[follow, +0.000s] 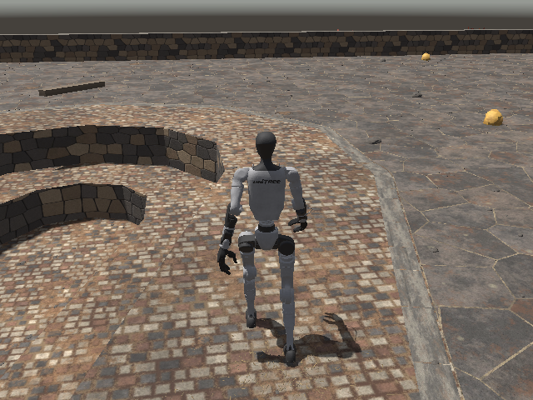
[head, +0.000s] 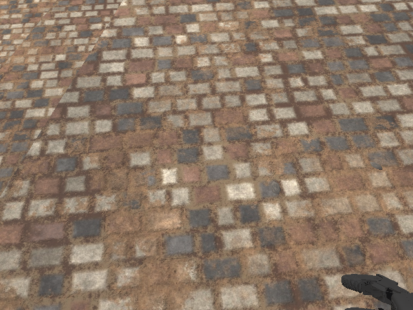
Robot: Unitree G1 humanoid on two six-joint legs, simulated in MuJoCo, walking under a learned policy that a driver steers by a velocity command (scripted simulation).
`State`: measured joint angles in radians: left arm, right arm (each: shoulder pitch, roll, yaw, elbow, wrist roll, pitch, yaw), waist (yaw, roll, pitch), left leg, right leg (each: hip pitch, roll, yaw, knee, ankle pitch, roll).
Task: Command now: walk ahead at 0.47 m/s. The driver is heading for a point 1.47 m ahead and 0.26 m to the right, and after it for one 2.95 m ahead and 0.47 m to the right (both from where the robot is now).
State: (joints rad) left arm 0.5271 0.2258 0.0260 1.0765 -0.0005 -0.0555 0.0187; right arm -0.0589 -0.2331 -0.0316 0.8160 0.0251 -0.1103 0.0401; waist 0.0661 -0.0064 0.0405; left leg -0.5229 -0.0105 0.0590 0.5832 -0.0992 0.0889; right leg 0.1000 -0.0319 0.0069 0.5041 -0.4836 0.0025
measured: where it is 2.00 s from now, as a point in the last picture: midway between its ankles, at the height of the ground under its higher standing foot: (255, 128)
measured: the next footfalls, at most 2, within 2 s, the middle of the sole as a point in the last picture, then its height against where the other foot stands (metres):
right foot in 0.52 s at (271, 303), level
left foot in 1.06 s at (200, 209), level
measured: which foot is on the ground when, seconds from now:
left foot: down 0.00-0.54, up 0.56-1.00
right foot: down 0.00-0.00, up 0.02-0.50, down 0.52-1.00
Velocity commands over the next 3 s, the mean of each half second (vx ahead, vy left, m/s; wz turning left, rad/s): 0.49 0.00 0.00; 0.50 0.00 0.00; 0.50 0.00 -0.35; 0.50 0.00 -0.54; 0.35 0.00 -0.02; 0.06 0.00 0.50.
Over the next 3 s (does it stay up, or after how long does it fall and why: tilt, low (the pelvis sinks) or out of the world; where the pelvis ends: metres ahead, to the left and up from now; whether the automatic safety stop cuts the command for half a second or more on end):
stays up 1.39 -0.20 0.02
